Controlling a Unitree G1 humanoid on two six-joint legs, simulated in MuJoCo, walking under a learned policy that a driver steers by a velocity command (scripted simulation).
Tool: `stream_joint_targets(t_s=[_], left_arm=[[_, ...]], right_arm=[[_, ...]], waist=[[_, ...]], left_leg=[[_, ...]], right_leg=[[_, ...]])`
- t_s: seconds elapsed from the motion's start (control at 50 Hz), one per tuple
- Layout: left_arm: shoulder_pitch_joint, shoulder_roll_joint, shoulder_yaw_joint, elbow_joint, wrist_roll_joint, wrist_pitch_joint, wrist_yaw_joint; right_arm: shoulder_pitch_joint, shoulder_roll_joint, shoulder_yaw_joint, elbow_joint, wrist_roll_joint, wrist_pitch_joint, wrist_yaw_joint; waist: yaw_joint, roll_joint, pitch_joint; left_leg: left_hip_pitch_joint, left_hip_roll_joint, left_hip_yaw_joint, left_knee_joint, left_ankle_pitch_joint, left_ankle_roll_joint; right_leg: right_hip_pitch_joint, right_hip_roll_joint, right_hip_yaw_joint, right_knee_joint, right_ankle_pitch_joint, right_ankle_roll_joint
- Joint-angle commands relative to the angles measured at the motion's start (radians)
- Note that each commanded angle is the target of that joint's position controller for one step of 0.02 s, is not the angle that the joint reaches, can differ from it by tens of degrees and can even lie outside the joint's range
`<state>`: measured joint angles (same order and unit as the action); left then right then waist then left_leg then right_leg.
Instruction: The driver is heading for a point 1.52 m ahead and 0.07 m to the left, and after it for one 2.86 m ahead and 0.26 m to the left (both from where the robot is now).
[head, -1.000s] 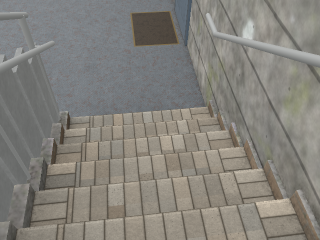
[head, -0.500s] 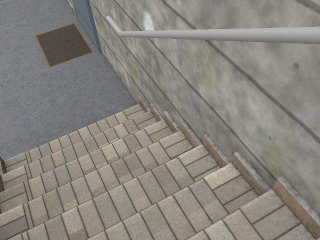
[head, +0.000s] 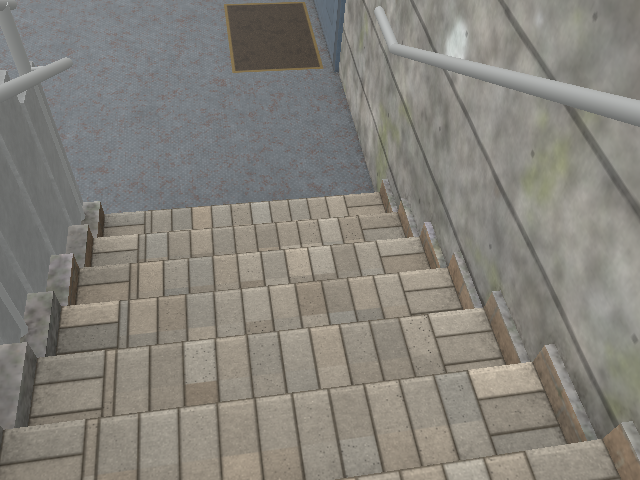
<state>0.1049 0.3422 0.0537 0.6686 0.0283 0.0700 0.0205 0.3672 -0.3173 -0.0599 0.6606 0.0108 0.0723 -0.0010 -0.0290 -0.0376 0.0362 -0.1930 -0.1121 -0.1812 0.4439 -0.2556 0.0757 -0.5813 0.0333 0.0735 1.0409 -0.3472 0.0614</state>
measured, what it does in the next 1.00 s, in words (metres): steps on the spot, turning left: right foot, then left foot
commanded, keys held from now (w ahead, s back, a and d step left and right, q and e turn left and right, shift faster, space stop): q+shift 0.30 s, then shift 0.44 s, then w+shift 0.26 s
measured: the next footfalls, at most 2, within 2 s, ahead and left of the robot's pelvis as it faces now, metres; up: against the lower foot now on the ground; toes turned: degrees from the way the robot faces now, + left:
right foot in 0.26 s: +0.07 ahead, -0.10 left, +0.00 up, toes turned +22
left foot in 0.74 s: -0.04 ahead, +0.07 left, +0.00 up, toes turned +22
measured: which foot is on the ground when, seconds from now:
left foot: down 0.00-0.24, up 0.26-0.72, down 0.74-1.00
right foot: up 0.00-0.24, down 0.26-0.74, up 0.76-1.00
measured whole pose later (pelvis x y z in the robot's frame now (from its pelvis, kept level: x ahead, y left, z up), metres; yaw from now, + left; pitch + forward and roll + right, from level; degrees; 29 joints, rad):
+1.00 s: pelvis +0.01 -0.03 +0.00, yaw +26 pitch +1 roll +1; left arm 0.26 0.30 0.02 0.67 0.04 0.03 -0.04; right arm 0.31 -0.26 -0.04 0.82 0.00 -0.01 0.01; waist -0.03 -0.03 -0.04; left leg -0.12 -0.06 -0.06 0.35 -0.24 0.03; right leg -0.41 0.00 -0.01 0.74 -0.30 -0.01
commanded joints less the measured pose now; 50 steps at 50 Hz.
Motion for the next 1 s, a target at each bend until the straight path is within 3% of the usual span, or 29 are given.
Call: stream_joint_targets(t_s=[0.02, 0.04, 0.12, 0.16, 0.22, 0.24, 0.26, 0.28, 0.3, 0.32, 0.34, 0.38, 0.48, 0.54, 0.6, 0.66, 0.7, 0.72, 0.74, 0.76, 0.78, 0.8, 0.82, 0.84, 0.9, 0.94, 1.0], left_arm=[[-0.062, 0.045, 0.001, -0.078, 0.003, -0.005, -0.005], [-0.070, 0.034, -0.007, -0.085, 0.003, -0.002, -0.005], [-0.106, 0.049, -0.022, -0.115, -0.007, -0.018, -0.002], [-0.073, 0.059, -0.026, -0.116, -0.011, -0.035, -0.002], [0.056, 0.076, -0.024, -0.092, -0.023, -0.054, 0.013], [0.108, 0.085, -0.019, -0.082, -0.018, -0.065, 0.024], [0.096, 0.131, -0.010, -0.093, -0.015, -0.069, 0.037], [0.059, 0.199, -0.005, -0.144, -0.025, -0.061, 0.030], [0.120, 0.163, -0.002, -0.106, -0.018, -0.058, 0.026], [0.099, 0.102, -0.018, -0.105, -0.020, -0.060, 0.021], [0.052, 0.067, -0.028, -0.112, -0.016, -0.059, 0.016], [0.034, 0.055, -0.032, -0.121, -0.004, -0.060, 0.018], [0.141, 0.054, -0.020, -0.094, -0.001, -0.079, -0.001], [0.190, 0.051, -0.015, -0.066, -0.001, -0.080, -0.004], [0.192, 0.057, -0.011, -0.056, 0.004, -0.070, -0.015], [0.197, 0.079, -0.001, -0.045, 0.006, -0.053, -0.027], [0.192, 0.070, -0.006, -0.029, -0.008, -0.038, -0.020], [0.214, 0.061, -0.009, -0.019, -0.010, -0.037, -0.018], [0.232, 0.017, -0.021, -0.037, -0.011, -0.042, -0.020], [0.230, -0.040, -0.043, -0.065, -0.018, -0.039, -0.016], [0.191, 0.034, -0.026, -0.057, 0.011, -0.033, -0.017], [0.143, 0.067, -0.009, -0.068, 0.011, -0.031, -0.028], [0.107, 0.070, -0.004, -0.075, 0.004, -0.037, -0.035], [0.089, 0.072, -0.002, -0.084, 0.010, -0.046, -0.044], [0.111, 0.033, -0.011, -0.069, 0.016, -0.062, -0.059], [0.097, 0.003, -0.025, -0.077, 0.014, -0.063, -0.065], [0.080, 0.020, -0.026, -0.096, 0.006, -0.061, -0.058]], right_arm=[[-0.029, -0.176, -0.053, -0.088, 0.001, -0.011, -0.002], [-0.027, -0.177, -0.056, -0.089, -0.001, -0.009, -0.001], [-0.066, -0.205, -0.064, -0.110, -0.012, -0.002, 0.007], [-0.101, -0.214, -0.069, -0.121, -0.014, 0.000, 0.011], [-0.196, -0.205, -0.067, -0.142, -0.003, -0.002, 0.005], [-0.202, -0.187, -0.061, -0.140, 0.010, -0.006, -0.001], [-0.087, -0.099, -0.043, -0.111, 0.016, -0.013, -0.006], [-0.020, -0.101, -0.047, -0.115, -0.003, -0.012, -0.012], [-0.061, -0.194, -0.068, -0.100, -0.035, -0.010, -0.010], [-0.077, -0.205, -0.076, -0.079, -0.031, -0.005, 0.000], [-0.089, -0.195, -0.074, -0.065, -0.018, 0.004, 0.014], [-0.085, -0.187, -0.068, -0.041, -0.003, 0.018, 0.025], [-0.158, -0.150, -0.049, -0.014, 0.001, 0.033, 0.012], [-0.194, -0.099, -0.028, 0.000, -0.006, 0.029, 0.016], [-0.222, -0.048, -0.005, 0.006, -0.008, 0.026, 0.018], [-0.226, -0.034, 0.009, 0.013, -0.003, 0.021, 0.014], [-0.167, -0.004, 0.024, 0.038, -0.011, 0.012, -0.001], [-0.155, -0.015, 0.029, 0.042, -0.023, 0.000, -0.006], [-0.131, -0.071, 0.025, 0.040, -0.046, -0.016, -0.013], [-0.118, -0.153, -0.001, 0.058, -0.026, -0.022, -0.016], [-0.041, -0.158, -0.015, 0.088, -0.027, -0.025, -0.012], [-0.029, -0.135, -0.011, 0.097, -0.035, -0.031, -0.010], [-0.081, -0.105, -0.003, 0.091, -0.037, -0.036, -0.012], [-0.106, -0.089, 0.000, 0.087, -0.028, -0.050, -0.016], [-0.143, -0.062, -0.004, 0.080, -0.015, -0.093, -0.008], [-0.157, -0.069, -0.012, 0.079, -0.012, -0.107, 0.003], [-0.165, -0.094, -0.024, 0.069, -0.015, -0.111, 0.012]], waist=[[0.007, 0.114, -0.078], [0.000, 0.136, -0.072], [-0.015, 0.177, -0.063], [-0.008, 0.204, -0.070], [0.045, 0.212, -0.095], [0.066, 0.166, -0.101], [0.003, -0.045, -0.150], [-0.019, -0.135, -0.155], [0.007, -0.079, -0.128], [-0.010, -0.040, -0.098], [-0.023, -0.037, -0.070], [-0.020, -0.109, -0.073], [0.027, -0.112, -0.071], [0.047, -0.114, -0.069], [0.054, -0.129, -0.063], [0.063, -0.158, -0.058], [0.021, -0.121, -0.058], [0.015, -0.076, -0.063], [0.027, 0.070, -0.112], [0.035, 0.239, -0.102], [-0.037, 0.228, -0.064], [-0.048, 0.206, -0.003], [-0.035, 0.205, 0.070], [-0.019, 0.190, 0.076], [0.008, 0.156, 0.009], [0.008, 0.186, -0.016], [0.006, 0.184, 0.010]], left_leg=[[0.081, 0.210, -0.274, -0.064, 0.466, 0.151], [0.059, 0.197, -0.280, -0.059, 0.460, 0.146], [0.049, 0.174, -0.369, -0.048, 0.433, 0.123], [0.042, 0.175, -0.417, -0.043, 0.463, 0.114], [-0.032, 0.142, -0.458, -0.013, 0.392, 0.046], [-0.124, 0.105, -0.426, 0.049, 0.217, -0.003], [-0.230, -0.010, -0.242, 0.304, -0.241, -0.067], [-0.402, -0.111, -0.068, 0.508, -0.482, -0.100], [-0.431, -0.026, -0.027, 0.623, -0.381, -0.108], [-0.388, 0.007, -0.014, 0.684, -0.298, -0.111], [-0.361, 0.018, 0.008, 0.730, -0.225, -0.115], [-0.347, 0.016, 0.052, 0.827, -0.147, -0.128], [-0.368, 0.005, 0.035, 0.780, -0.088, -0.137], [-0.364, 0.013, 0.033, 0.593, -0.120, -0.132], [-0.243, 0.034, 0.092, 0.370, -0.195, -0.113], [-0.115, 0.033, 0.171, 0.201, -0.206, -0.083], [0.019, 0.045, 0.192, -0.044, -0.028, -0.049], [0.122, 0.083, 0.125, -0.160, 0.091, -0.030], [0.239, 0.262, -0.091, -0.211, 0.086, 0.005], [0.150, 0.369, -0.228, -0.189, 0.018, 0.115], [0.158, 0.386, -0.296, -0.245, -0.286, 0.175], [0.149, 0.384, -0.326, -0.298, -0.497, 0.187], [0.109, 0.355, -0.290, -0.320, -0.462, 0.167], [0.097, 0.328, -0.242, -0.328, -0.395, 0.148], [0.065, 0.274, -0.119, -0.288, -0.165, 0.132], [-0.026, 0.262, -0.077, -0.280, -0.136, 0.136], [-0.138, 0.275, -0.070, -0.259, -0.121, 0.134]], right_leg=[[-0.063, 0.018, -0.011, -0.009, 0.030, 0.003], [-0.044, 0.028, -0.028, -0.024, 0.027, 0.000], [0.034, 0.059, -0.006, -0.166, -0.011, -0.017], [0.112, 0.069, 0.012, -0.260, -0.028, -0.029], [0.346, 0.068, 0.023, -0.523, 0.013, -0.042], [0.496, 0.016, 0.043, -0.678, 0.113, -0.058], [0.661, -0.210, 0.248, -0.775, 0.120, -0.103], [0.672, -0.435, 0.515, -0.725, 0.424, -0.176], [0.592, -0.437, 0.463, -0.707, 0.633, -0.210], [0.523, -0.376, 0.356, -0.701, 0.664, -0.202], [0.462, -0.298, 0.240, -0.710, 0.627, -0.194], [0.427, -0.220, 0.113, -0.704, 0.641, -0.190], [0.457, -0.242, 0.087, -0.728, 0.525, -0.241], [0.514, -0.254, 0.096, -0.730, 0.450, -0.266], [0.457, -0.248, 0.074, -0.719, 0.349, -0.273], [0.383, -0.247, 0.088, -0.703, 0.317, -0.284], [0.339, -0.236, 0.077, -0.659, 0.348, -0.251], [0.275, -0.228, 0.070, -0.638, 0.313, -0.199], [0.188, -0.171, 0.002, -0.510, 0.158, -0.141], [0.141, -0.020, -0.120, -0.463, -0.125, -0.108], [0.063, -0.023, -0.103, -0.311, -0.204, -0.107], [-0.038, -0.021, -0.081, -0.219, -0.186, -0.108], [-0.089, -0.029, -0.063, -0.186, -0.107, -0.099], [-0.085, -0.037, -0.060, -0.187, -0.043, -0.088], [0.014, -0.031, -0.068, -0.198, 0.066, -0.065], [0.136, -0.026, -0.092, -0.241, 0.085, -0.063], [0.272, -0.019, -0.115, -0.339, 0.027, -0.083]])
